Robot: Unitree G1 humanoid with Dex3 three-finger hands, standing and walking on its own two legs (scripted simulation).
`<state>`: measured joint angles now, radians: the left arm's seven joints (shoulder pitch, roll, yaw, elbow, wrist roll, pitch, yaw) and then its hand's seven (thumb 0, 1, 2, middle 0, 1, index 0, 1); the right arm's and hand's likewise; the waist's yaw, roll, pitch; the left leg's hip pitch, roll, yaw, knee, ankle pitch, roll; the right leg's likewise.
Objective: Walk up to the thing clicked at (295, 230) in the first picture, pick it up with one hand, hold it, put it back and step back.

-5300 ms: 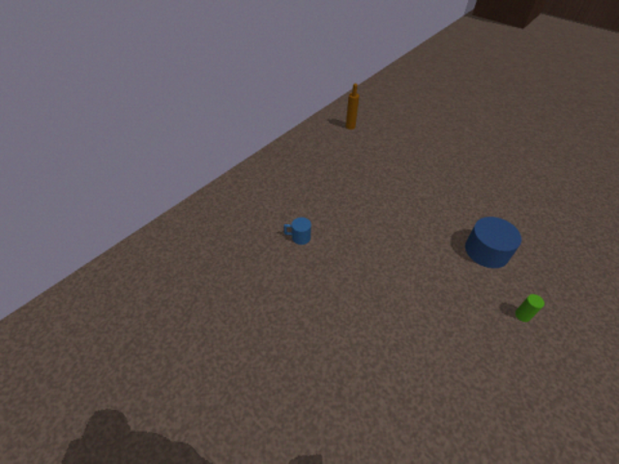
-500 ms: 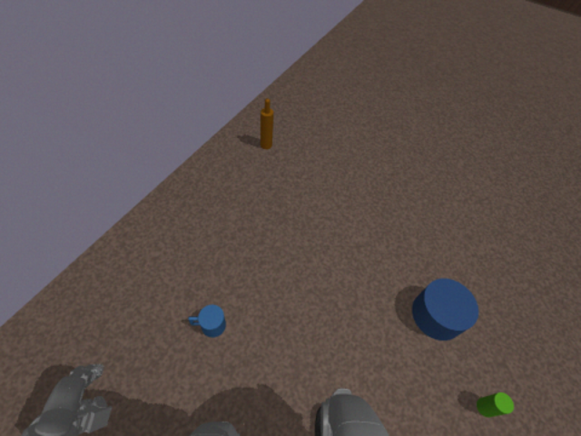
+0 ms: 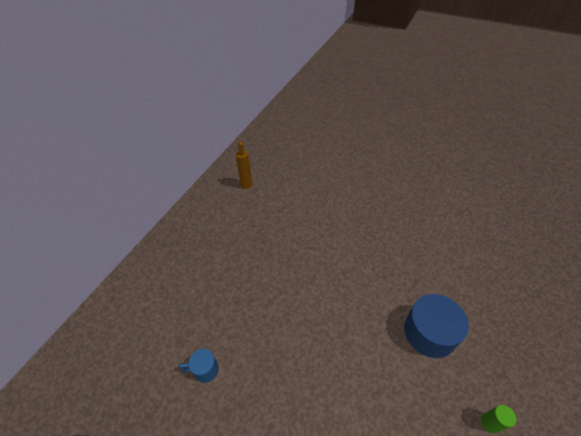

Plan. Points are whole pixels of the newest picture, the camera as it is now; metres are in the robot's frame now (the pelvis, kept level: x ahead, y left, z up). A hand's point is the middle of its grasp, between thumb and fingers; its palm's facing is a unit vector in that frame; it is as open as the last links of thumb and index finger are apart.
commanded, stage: walk up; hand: left
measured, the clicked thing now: (198, 366) +0.43 +0.31 -0.72
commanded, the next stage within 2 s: none
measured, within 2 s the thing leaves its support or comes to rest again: neither
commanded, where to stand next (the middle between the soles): +0.11 +0.03 m, yaw +1 degrees
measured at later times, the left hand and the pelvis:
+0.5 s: hand out of the picture +0.10 +0.31 -0.16, palm faces +0.03 -0.92 -0.39, open 7.4 cm; pelvis +0.00 +0.03 -0.01, yaw +2 degrees
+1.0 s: hand out of the picture +0.07 +0.28 -0.14, palm faces +0.03 -0.95 -0.32, open 7.4 cm; pelvis +0.00 +0.03 +0.02, yaw +1 degrees
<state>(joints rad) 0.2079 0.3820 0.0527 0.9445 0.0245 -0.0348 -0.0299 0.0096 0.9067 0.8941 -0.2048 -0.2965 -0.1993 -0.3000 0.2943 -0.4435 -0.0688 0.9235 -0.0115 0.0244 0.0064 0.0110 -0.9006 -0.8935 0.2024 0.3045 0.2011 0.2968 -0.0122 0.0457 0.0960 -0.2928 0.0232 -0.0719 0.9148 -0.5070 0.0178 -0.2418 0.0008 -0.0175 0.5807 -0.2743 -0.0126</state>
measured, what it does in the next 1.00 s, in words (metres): steps on the spot: left foot, then right foot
